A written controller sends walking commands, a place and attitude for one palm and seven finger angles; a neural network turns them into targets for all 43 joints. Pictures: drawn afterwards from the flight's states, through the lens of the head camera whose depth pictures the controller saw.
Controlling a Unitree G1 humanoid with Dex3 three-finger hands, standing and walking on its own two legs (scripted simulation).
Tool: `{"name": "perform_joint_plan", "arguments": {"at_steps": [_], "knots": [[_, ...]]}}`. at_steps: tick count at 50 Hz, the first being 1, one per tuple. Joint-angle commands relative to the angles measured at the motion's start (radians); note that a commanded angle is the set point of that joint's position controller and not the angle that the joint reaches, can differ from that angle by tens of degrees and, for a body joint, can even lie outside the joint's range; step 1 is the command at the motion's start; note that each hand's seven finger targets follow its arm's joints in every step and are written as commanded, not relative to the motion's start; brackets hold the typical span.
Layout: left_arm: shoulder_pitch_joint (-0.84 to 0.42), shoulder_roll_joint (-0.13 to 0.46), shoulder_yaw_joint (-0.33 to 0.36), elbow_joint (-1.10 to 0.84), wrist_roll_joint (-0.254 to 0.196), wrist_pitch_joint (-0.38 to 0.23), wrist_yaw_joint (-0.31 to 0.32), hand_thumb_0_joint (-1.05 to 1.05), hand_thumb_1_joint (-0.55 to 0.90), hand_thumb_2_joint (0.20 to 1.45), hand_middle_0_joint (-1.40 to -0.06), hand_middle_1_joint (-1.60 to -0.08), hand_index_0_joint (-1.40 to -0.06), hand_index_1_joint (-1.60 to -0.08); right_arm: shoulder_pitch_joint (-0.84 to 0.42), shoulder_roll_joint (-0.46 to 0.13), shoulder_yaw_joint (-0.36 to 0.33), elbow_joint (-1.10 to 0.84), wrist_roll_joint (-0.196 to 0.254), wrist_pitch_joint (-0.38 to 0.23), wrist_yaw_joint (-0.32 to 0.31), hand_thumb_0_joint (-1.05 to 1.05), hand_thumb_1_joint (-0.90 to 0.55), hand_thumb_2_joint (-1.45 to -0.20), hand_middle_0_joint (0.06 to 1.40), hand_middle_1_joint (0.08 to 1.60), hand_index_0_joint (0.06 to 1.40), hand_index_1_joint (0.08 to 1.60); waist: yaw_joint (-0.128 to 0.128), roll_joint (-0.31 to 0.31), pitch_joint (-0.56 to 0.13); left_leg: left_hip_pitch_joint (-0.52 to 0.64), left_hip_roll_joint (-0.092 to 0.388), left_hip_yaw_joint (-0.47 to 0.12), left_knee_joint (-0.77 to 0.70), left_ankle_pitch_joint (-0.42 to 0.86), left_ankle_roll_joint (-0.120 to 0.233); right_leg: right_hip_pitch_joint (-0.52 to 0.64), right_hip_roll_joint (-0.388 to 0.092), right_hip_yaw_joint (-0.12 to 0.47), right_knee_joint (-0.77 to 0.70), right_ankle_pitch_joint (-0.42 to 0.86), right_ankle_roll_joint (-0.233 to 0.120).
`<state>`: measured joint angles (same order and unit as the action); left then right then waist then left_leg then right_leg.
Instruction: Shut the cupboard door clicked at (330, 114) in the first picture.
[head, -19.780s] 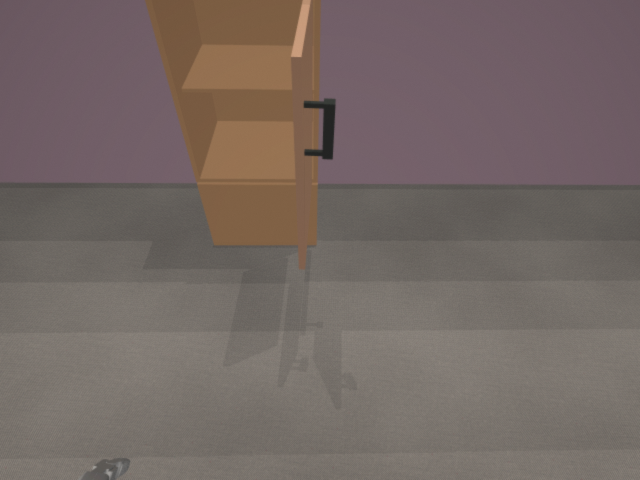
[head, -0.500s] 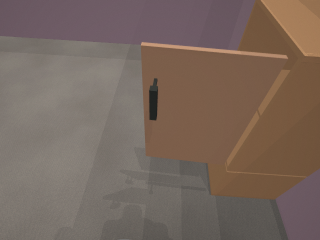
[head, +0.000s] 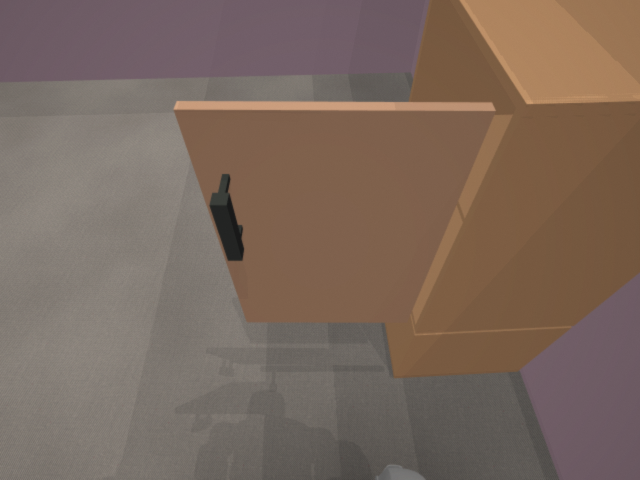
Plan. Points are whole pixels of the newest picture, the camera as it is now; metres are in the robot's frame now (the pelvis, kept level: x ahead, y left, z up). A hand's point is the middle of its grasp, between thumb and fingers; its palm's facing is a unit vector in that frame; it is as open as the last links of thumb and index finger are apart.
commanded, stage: come to a stop and stand still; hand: left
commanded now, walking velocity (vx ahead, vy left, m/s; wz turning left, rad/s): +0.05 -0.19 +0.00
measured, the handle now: (230, 218) +0.47 +0.15 +0.02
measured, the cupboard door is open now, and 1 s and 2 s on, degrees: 87 87 87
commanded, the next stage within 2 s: look again from close up in 1.98 s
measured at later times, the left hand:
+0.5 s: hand out of the picture +0.03 +0.12 -0.17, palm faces +0.11 -0.97 -0.21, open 7.3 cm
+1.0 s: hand out of the picture -0.02 +0.14 -0.17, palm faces +0.08 -0.98 -0.17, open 7.4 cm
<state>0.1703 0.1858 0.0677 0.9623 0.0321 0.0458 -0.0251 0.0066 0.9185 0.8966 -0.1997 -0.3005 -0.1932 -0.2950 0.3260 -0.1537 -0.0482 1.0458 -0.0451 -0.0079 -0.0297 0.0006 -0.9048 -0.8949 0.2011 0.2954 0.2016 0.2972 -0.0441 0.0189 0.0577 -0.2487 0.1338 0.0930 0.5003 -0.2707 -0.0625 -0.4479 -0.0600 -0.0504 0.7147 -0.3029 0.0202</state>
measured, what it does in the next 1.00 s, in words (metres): steps on the spot: right foot, then left foot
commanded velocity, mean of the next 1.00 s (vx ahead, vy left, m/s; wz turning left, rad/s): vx -0.02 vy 0.08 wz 0.00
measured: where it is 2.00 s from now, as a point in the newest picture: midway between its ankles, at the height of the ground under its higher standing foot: outside the picture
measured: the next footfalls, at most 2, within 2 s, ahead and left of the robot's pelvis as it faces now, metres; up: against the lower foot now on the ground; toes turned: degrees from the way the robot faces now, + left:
right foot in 0.04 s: +0.09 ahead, -0.14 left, +0.00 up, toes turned -3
left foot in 0.52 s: +0.04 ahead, +0.07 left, +0.00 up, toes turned +4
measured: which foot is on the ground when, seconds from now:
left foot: down 0.00-0.04, up 0.06-0.50, down 0.52-1.00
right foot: up 0.00-0.02, down 0.04-1.00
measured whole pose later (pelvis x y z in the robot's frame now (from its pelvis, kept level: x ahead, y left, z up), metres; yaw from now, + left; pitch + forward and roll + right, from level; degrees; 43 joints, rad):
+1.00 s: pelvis +0.00 -0.02 +0.01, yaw +2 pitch -1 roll +1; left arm 0.32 0.13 0.01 1.11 0.02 0.00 0.03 0.01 0.91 0.90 -0.20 -0.30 -0.20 -0.30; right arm 0.33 -0.12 0.00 1.11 -0.01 0.01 -0.02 0.00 -0.91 -0.90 0.20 0.29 0.20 0.30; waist 0.02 -0.01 0.02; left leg -0.16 -0.05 0.07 0.39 -0.22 0.05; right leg -0.25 -0.05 -0.09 0.43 -0.16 0.00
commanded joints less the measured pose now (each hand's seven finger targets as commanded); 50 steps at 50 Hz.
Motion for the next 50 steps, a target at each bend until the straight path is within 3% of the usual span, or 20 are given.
{"name": "perform_joint_plan", "arguments": {"at_steps": [1,2,3,4,5,8,9,11,16,18,22,25,26,27,29,30,31,34,38,50], "knots": [[0.223,0.162,0.029,0.003,0.006,-0.043,0.012,0.0,0.9,0.9,-0.2,-0.3,-0.2,-0.3,0.051,-0.125,-0.041,-0.054,0.01,0.004,0.001,0.0,-0.9,-0.9,0.2,0.3,0.2,0.3,0.1,-0.229,-0.125,-0.286,-0.028,0.025,0.252,-0.232,0.068,0.454,-0.119,0.119,-0.36,0.121,-0.048],[0.25,0.233,0.04,0.0,0.008,-0.036,0.023,0.0,0.9,0.9,-0.2,-0.3,-0.2,-0.3,0.022,-0.071,-0.023,-0.087,0.017,0.012,-0.006,0.0,-0.9,-0.9,0.2,0.3,0.2,0.3,0.117,-0.451,-0.13,-0.41,-0.126,0.023,0.531,-0.456,0.056,0.421,-0.289,0.354,-0.43,0.203,-0.131],[0.238,0.208,0.032,-0.016,0.001,-0.027,0.027,0.0,0.9,0.9,-0.2,-0.3,-0.2,-0.3,-0.008,-0.095,-0.026,-0.102,0.018,0.022,-0.01,0.0,-0.9,-0.9,0.2,0.3,0.2,0.3,0.128,-0.342,-0.114,-0.396,-0.1,-0.068,0.672,-0.404,0.073,0.32,-0.286,0.342,-0.468,0.137,-0.196],[0.162,0.163,0.026,-0.032,0.005,-0.033,0.03,0.0,0.9,0.9,-0.2,-0.3,-0.2,-0.3,0.012,-0.097,-0.031,-0.089,0.016,0.021,-0.004,0.0,-0.9,-0.9,0.2,0.3,0.2,0.3,0.081,-0.303,-0.092,-0.391,-0.08,-0.069,0.727,-0.311,0.076,0.274,-0.229,0.286,-0.479,0.081,-0.197],[0.11,0.13,0.018,-0.035,-0.001,-0.044,0.036,0.0,0.9,0.9,-0.2,-0.3,-0.2,-0.3,0.034,-0.1,-0.028,-0.067,0.01,0.017,0.0,0.0,-0.9,-0.9,0.2,0.3,0.2,0.3,0.052,-0.293,-0.102,-0.362,-0.065,-0.071,0.736,-0.251,0.068,0.261,-0.204,0.264,-0.454,0.12,-0.182],[0.066,0.056,-0.015,-0.031,-0.01,-0.08,0.055,0.0,0.9,0.9,-0.2,-0.3,-0.2,-0.3,0.055,-0.05,-0.003,-0.037,0.016,0.014,0.011,0.0,-0.9,-0.9,0.2,0.3,0.2,0.3,0.012,-0.13,-0.092,-0.239,-0.056,-0.08,0.583,-0.119,0.039,0.211,-0.185,0.156,-0.409,0.394,-0.183],[0.072,0.068,-0.016,-0.026,-0.009,-0.085,0.056,0.0,0.9,0.9,-0.2,-0.3,-0.2,-0.3,0.049,-0.037,0.004,-0.032,0.022,0.015,0.01,0.0,-0.9,-0.9,0.2,0.3,0.2,0.3,0.014,-0.107,-0.089,-0.198,-0.063,-0.07,0.476,-0.128,0.032,0.214,-0.194,0.15,-0.398,0.457,-0.191],[0.111,0.091,-0.009,-0.016,-0.006,-0.081,0.06,0.0,0.9,0.9,-0.2,-0.3,-0.2,-0.3,0.012,-0.021,0.009,-0.038,0.029,0.02,0.007,0.0,-0.9,-0.9,0.2,0.3,0.2,0.3,0.048,-0.057,-0.08,-0.159,-0.088,-0.045,0.323,-0.141,0.022,0.246,-0.219,0.174,-0.386,0.531,-0.217],[0.164,0.15,0.005,0.015,-0.011,-0.072,0.069,0.0,0.9,0.9,-0.2,-0.3,-0.2,-0.3,-0.045,-0.052,0.006,-0.074,0.035,0.03,0.001,0.0,-0.9,-0.9,0.2,0.3,0.2,0.3,0.085,-0.074,-0.106,-0.159,-0.111,-0.069,0.195,-0.173,0.022,0.374,-0.296,0.278,-0.35,0.68,-0.26],[0.162,0.156,0.009,0.02,-0.01,-0.068,0.072,0.0,0.9,0.9,-0.2,-0.3,-0.2,-0.3,-0.055,-0.066,0.004,-0.084,0.035,0.034,0.001,0.0,-0.9,-0.9,0.2,0.3,0.2,0.3,0.081,-0.1,-0.102,-0.149,-0.109,-0.088,0.181,-0.17,0.026,0.367,-0.31,0.296,-0.345,0.67,-0.265],[0.135,0.167,0.015,0.02,-0.009,-0.058,0.07,0.0,0.9,0.9,-0.2,-0.3,-0.2,-0.3,-0.046,-0.062,-0.002,-0.085,0.035,0.039,0.004,0.0,-0.9,-0.9,0.2,0.3,0.2,0.3,0.063,-0.106,-0.094,-0.042,-0.121,-0.081,0.089,-0.099,0.036,0.276,-0.289,0.282,-0.343,0.52,-0.235],[0.089,0.15,0.009,0.016,-0.011,-0.047,0.061,0.0,0.9,0.9,-0.2,-0.3,-0.2,-0.3,-0.002,-0.059,-0.001,-0.063,0.034,0.031,0.007,0.0,-0.9,-0.9,0.2,0.3,0.2,0.3,0.038,-0.131,-0.069,0.123,-0.12,-0.063,-0.069,0.017,0.06,0.132,-0.19,0.2,-0.355,0.194,-0.146],[0.082,0.127,0.005,0.014,-0.011,-0.045,0.059,0.0,0.9,0.9,-0.2,-0.3,-0.2,-0.3,0.003,-0.069,-0.002,-0.059,0.033,0.026,0.005,0.0,-0.9,-0.9,0.2,0.3,0.2,0.3,0.036,-0.103,-0.068,0.161,-0.092,-0.08,-0.106,0.033,0.074,0.096,-0.147,0.173,-0.339,0.105,-0.12],[0.08,0.106,0.002,0.008,-0.011,-0.042,0.056,0.0,0.9,0.9,-0.2,-0.3,-0.2,-0.3,-0.003,-0.093,-0.005,-0.064,0.029,0.022,0.005,0.0,-0.9,-0.9,0.2,0.3,0.2,0.3,0.041,-0.03,-0.056,0.138,-0.039,-0.139,-0.116,0.062,0.1,0.082,-0.096,0.134,-0.319,0.044,-0.087],[0.097,0.08,-0.006,0.022,-0.01,-0.037,0.056,0.0,0.9,0.9,-0.2,-0.3,-0.2,-0.3,-0.071,-0.1,0.005,-0.076,0.024,0.019,0.006,0.0,-0.9,-0.9,0.2,0.3,0.2,0.3,0.07,0.054,-0.033,-0.011,0.017,-0.182,-0.184,0.016,0.128,0.186,-0.05,0.065,-0.311,0.007,-0.047],[0.107,0.074,-0.011,0.03,-0.009,-0.036,0.055,0.0,0.9,0.9,-0.2,-0.3,-0.2,-0.3,-0.093,-0.096,0.009,-0.083,0.024,0.017,0.007,0.0,-0.9,-0.9,0.2,0.3,0.2,0.3,0.079,0.068,-0.015,-0.072,0.013,-0.196,-0.216,-0.044,0.128,0.232,-0.044,0.054,-0.296,0.019,-0.042],[0.127,0.069,-0.014,0.037,-0.007,-0.036,0.053,0.0,0.9,0.9,-0.2,-0.3,-0.2,-0.3,-0.102,-0.096,0.011,-0.085,0.025,0.017,0.006,0.0,-0.9,-0.9,0.2,0.3,0.2,0.3,0.088,0.034,0.005,-0.106,0.012,-0.198,-0.231,-0.084,0.128,0.258,-0.039,0.056,-0.298,0.026,-0.043],[0.15,0.064,-0.02,0.057,-0.006,-0.037,0.052,0.0,0.9,0.9,-0.2,-0.3,-0.2,-0.3,-0.07,-0.093,0.014,-0.073,0.021,0.019,0.007,0.0,-0.9,-0.9,0.2,0.3,0.2,0.3,0.076,-0.007,0.041,-0.12,-0.024,-0.19,-0.251,-0.194,0.113,0.23,-0.052,0.085,-0.346,-0.049,-0.049],[0.172,0.056,-0.026,0.072,-0.005,-0.039,0.052,0.0,0.9,0.9,-0.2,-0.3,-0.2,-0.3,-0.038,-0.096,0.021,-0.054,0.02,0.016,0.009,0.0,-0.9,-0.9,0.2,0.3,0.2,0.3,0.072,0.001,0.054,-0.127,-0.022,-0.206,-0.289,-0.243,0.117,0.221,-0.041,0.068,-0.343,-0.055,-0.043],[0.214,0.017,-0.049,0.137,-0.017,-0.068,0.06,0.0,0.9,0.9,-0.2,-0.3,-0.2,-0.3,0.049,-0.054,0.043,0.031,0.032,-0.013,-0.001,0.0,-0.9,-0.9,0.2,0.3,0.2,0.3,0.061,-0.025,0.007,-0.019,-0.031,-0.164,-0.253,0.012,0.103,0.273,-0.06,0.062,-0.345,0.138,-0.051]]}}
